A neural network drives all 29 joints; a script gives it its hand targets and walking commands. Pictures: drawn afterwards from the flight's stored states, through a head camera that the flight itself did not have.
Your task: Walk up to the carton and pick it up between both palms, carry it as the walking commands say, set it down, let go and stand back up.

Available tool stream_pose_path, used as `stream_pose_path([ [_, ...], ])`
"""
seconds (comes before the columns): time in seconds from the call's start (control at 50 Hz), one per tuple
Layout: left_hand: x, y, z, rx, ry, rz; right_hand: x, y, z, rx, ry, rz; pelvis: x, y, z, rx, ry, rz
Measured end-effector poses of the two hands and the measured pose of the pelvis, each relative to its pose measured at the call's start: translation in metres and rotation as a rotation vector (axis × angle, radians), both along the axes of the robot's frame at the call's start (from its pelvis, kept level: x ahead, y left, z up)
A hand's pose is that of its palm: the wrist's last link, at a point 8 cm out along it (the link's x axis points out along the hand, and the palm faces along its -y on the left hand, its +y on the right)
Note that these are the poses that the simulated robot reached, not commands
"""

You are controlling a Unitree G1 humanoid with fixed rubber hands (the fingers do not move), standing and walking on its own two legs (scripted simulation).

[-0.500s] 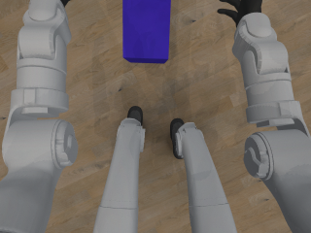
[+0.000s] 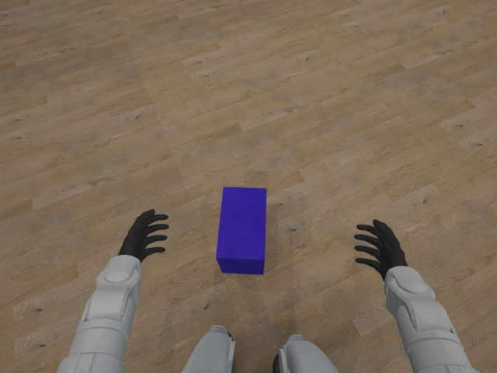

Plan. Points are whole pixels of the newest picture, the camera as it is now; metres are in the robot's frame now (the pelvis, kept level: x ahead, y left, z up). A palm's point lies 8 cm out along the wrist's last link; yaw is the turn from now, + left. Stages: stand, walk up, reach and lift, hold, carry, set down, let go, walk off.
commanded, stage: let go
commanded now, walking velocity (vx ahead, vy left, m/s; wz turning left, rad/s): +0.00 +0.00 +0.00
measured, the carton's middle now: (243, 232) +0.55 +0.06 -0.62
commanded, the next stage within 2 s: stand in 0.74 s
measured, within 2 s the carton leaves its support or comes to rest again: neither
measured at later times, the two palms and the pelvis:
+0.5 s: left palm (112, 294) +0.24 +0.23 -0.03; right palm (417, 290) +0.25 -0.23 -0.03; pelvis +0.07 +0.00 +0.04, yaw +0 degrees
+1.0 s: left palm (86, 285) +0.25 +0.26 -0.01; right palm (441, 307) +0.22 -0.25 -0.02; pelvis +0.07 +0.01 +0.04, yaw -1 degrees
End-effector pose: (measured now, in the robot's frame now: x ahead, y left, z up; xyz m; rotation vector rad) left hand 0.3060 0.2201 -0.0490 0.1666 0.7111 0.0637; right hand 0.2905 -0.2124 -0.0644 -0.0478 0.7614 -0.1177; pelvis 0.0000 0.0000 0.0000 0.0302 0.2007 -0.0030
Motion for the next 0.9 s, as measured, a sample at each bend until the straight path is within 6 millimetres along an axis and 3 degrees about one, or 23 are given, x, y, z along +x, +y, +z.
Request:
stream_pose_path([
  [0.18, -0.060, 0.009, 0.001, 0.002, 0.108, 0.033, -0.058, -0.017, 0.006, -0.008, 0.086, -0.038, 0.034, -0.001, 0.025, 0.007, -0.109, 0.000],
  [0.26, -0.074, 0.013, 0.004, 0.007, 0.128, 0.046, -0.066, -0.019, 0.015, -0.011, 0.075, -0.039, 0.050, 0.000, 0.032, 0.010, -0.137, -0.001],
  [0.54, -0.066, 0.011, 0.022, 0.003, 0.084, 0.030, -0.042, -0.013, 0.040, 0.000, -0.032, -0.014, 0.072, 0.001, 0.041, 0.014, -0.203, -0.003],
  [0.8, -0.075, 0.015, 0.021, 0.021, 0.109, 0.061, -0.052, -0.013, 0.039, -0.004, -0.002, -0.026, 0.067, 0.002, 0.041, 0.012, -0.234, -0.005],
  [0.9, -0.068, 0.029, 0.029, 0.068, 0.024, 0.073, -0.065, -0.027, 0.037, -0.067, 0.020, -0.047, 0.066, 0.003, 0.039, -0.007, -0.236, -0.010],
])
